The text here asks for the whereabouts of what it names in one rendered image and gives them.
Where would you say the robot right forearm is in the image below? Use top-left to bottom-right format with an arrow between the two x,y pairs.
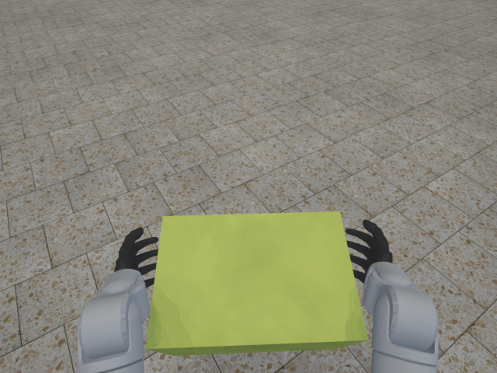
362,262 -> 439,373

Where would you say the robot left hand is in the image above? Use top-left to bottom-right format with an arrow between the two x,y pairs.
114,227 -> 158,288

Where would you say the robot left forearm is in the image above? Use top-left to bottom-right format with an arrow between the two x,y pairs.
77,269 -> 150,373

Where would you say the robot right hand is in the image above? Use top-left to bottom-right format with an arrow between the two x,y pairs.
346,219 -> 392,283

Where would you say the carton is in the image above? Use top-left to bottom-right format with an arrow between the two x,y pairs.
146,211 -> 368,356

